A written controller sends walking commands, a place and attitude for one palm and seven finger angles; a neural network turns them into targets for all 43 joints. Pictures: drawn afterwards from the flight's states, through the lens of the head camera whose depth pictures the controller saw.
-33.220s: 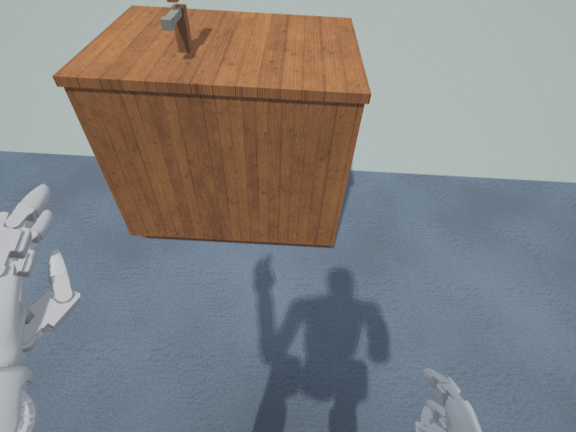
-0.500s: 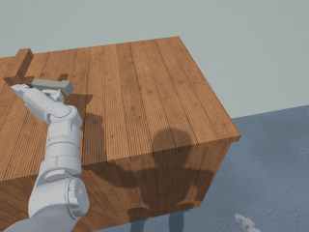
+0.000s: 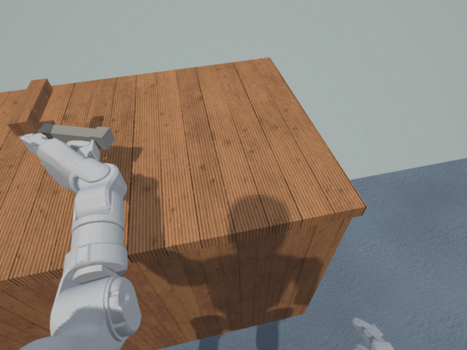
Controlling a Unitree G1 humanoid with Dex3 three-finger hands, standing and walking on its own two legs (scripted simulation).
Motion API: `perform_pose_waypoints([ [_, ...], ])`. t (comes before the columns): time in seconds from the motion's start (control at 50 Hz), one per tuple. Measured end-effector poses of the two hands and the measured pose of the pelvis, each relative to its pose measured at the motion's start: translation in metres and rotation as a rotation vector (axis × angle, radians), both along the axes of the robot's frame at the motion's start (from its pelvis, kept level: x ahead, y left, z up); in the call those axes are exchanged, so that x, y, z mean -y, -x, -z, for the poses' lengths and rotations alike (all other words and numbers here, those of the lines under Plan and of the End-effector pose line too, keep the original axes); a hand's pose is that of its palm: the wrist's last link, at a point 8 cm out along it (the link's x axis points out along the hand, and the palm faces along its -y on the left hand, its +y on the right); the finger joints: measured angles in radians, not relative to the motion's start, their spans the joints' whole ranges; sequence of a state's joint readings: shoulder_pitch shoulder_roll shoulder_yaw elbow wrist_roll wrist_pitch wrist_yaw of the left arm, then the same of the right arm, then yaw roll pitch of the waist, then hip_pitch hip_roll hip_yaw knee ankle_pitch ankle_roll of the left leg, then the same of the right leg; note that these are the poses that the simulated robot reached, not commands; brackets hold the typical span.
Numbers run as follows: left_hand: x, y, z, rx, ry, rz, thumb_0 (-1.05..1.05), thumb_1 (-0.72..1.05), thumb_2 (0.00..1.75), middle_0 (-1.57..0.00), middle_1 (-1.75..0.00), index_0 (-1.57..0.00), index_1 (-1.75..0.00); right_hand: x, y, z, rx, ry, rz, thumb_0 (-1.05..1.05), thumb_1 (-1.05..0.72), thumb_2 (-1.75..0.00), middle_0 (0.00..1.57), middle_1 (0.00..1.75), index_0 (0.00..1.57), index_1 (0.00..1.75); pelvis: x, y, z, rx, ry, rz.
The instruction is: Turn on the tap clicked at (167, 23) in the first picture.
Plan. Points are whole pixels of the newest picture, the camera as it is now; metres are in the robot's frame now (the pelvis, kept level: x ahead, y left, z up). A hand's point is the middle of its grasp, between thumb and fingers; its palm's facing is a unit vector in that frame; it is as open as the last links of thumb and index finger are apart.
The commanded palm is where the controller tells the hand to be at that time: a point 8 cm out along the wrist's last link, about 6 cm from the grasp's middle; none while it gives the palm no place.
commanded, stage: lift the hand up off the lever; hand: left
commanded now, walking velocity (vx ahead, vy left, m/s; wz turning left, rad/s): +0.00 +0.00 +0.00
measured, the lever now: (102, 138) +0.43 +0.26 +0.15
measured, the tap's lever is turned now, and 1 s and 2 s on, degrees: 67 67 67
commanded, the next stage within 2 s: draw the hand back beside the body in 1.12 s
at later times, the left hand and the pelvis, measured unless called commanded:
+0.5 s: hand (92, 146) +0.41 +0.27 +0.16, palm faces +0.84 -0.54 -0.04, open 8.4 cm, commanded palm +0.38 +0.27 +0.22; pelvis +0.01 +0.01 +0.00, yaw -1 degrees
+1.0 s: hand (90, 146) +0.40 +0.27 +0.16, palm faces +0.83 -0.55 -0.02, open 8.2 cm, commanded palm +0.37 +0.27 +0.23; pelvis +0.01 +0.01 +0.01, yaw -3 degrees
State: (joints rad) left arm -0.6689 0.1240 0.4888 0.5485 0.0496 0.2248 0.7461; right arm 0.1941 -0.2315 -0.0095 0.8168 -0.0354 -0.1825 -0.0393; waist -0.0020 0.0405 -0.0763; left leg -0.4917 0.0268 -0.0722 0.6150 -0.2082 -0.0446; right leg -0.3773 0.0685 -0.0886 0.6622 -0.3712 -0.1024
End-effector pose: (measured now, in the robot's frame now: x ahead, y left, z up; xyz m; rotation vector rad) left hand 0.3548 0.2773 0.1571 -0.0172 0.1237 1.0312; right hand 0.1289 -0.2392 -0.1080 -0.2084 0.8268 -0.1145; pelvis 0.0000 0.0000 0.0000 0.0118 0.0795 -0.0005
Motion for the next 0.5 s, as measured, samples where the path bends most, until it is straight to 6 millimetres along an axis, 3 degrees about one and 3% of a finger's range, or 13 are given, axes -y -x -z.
perform_pose_waypoints([
  [0.5, 0.000, 0.003, -0.004, -0.023, 0.041, 0.024, 0.02, 0.90, 0.90, -0.12, -0.14, -0.01, -0.10, -0.012, -0.021, -0.013, 0.070, -0.009, 0.001, 0.01, -0.90, -0.90, 0.20, 0.30, 0.21, 0.30, -0.008, -0.005, -0.005, 0.028, -0.005, 0.025],
])
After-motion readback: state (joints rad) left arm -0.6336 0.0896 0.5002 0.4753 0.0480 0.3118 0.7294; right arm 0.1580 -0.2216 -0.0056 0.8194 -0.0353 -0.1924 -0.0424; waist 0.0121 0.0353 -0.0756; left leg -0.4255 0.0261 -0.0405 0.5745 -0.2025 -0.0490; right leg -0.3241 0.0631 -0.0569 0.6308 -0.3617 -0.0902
